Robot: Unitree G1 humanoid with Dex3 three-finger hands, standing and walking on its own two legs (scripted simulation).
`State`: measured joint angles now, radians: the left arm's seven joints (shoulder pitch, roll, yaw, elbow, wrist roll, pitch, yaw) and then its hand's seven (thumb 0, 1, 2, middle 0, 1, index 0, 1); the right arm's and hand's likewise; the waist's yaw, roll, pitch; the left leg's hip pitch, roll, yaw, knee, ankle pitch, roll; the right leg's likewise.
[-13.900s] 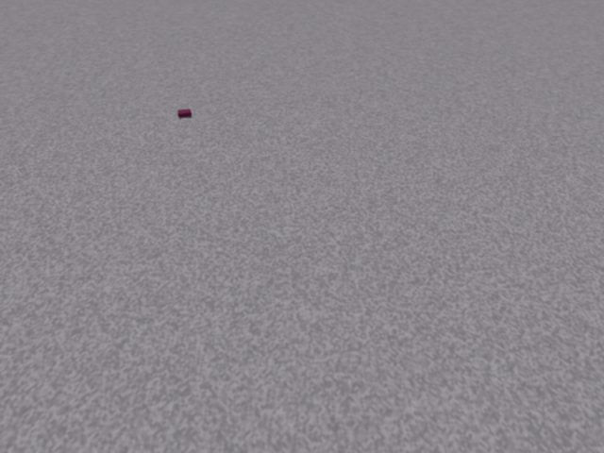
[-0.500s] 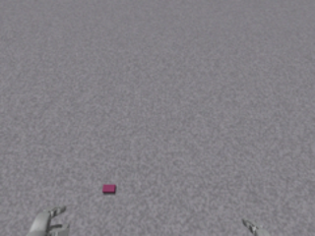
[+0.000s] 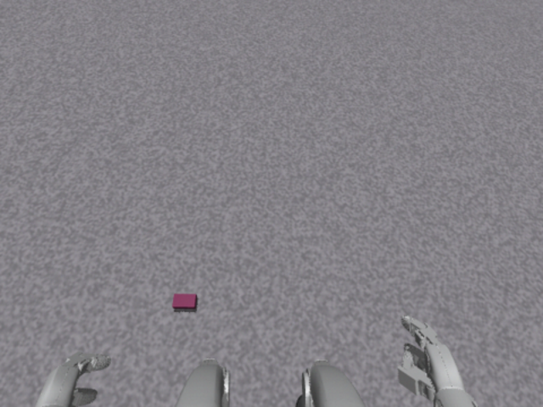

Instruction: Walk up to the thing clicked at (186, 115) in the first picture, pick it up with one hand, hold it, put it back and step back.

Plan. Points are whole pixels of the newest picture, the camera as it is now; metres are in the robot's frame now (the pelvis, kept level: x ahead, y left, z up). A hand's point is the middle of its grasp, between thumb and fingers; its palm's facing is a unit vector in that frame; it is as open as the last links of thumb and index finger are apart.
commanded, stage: rise first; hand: left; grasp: from above
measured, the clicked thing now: (184, 301) +0.42 +0.25 -0.68
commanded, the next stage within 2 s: none
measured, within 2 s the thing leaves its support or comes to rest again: neither
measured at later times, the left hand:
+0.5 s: hand (118, 363) +0.21 +0.30 -0.31, palm faces -0.42 -0.54 -0.73, open 12.0 cm
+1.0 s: hand (139, 331) +0.29 +0.31 -0.46, palm faces -0.49 -0.16 -0.86, open 11.4 cm
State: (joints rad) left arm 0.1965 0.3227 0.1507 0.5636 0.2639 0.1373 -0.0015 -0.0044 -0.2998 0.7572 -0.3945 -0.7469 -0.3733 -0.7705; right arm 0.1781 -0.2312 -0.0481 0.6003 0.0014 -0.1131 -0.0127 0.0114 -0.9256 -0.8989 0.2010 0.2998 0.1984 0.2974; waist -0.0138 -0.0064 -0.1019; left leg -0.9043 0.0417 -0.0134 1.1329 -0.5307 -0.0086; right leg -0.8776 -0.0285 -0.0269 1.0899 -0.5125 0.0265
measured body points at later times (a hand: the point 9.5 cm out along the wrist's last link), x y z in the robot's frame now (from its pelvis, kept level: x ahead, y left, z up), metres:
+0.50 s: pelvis -0.05 -0.01 -0.17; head +0.13 +0.02 +0.24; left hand +0.23 +0.32 -0.26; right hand +0.16 -0.27 -0.27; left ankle +0.01 +0.12 -0.66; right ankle +0.01 -0.14 -0.66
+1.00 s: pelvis -0.10 +0.00 -0.32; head +0.12 +0.04 +0.08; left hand +0.31 +0.32 -0.41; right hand +0.00 -0.29 -0.44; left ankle +0.00 +0.12 -0.66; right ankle +0.00 -0.14 -0.66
